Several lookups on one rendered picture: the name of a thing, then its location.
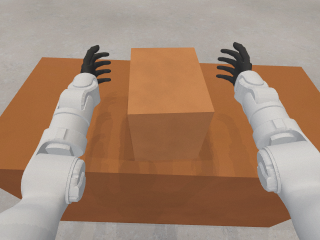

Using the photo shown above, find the left robot upper arm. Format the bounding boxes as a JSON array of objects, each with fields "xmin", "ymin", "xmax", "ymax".
[{"xmin": 0, "ymin": 153, "xmax": 86, "ymax": 240}]

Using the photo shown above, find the robot right hand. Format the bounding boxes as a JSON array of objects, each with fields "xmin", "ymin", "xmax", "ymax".
[{"xmin": 216, "ymin": 42, "xmax": 252, "ymax": 87}]

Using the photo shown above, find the robot left hand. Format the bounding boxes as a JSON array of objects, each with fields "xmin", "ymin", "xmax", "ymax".
[{"xmin": 80, "ymin": 45, "xmax": 111, "ymax": 84}]

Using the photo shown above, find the left robot forearm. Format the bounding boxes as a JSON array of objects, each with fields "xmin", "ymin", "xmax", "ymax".
[{"xmin": 21, "ymin": 73, "xmax": 101, "ymax": 196}]

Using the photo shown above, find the carton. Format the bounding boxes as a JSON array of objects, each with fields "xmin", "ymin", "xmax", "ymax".
[{"xmin": 127, "ymin": 47, "xmax": 215, "ymax": 161}]

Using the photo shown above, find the right robot forearm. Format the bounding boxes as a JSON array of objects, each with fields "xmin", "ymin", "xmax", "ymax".
[{"xmin": 234, "ymin": 70, "xmax": 320, "ymax": 157}]

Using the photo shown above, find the pedestal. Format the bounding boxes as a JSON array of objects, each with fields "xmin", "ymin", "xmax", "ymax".
[{"xmin": 0, "ymin": 57, "xmax": 320, "ymax": 228}]

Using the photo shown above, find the right robot upper arm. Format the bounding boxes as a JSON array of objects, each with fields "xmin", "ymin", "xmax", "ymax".
[{"xmin": 257, "ymin": 140, "xmax": 320, "ymax": 240}]

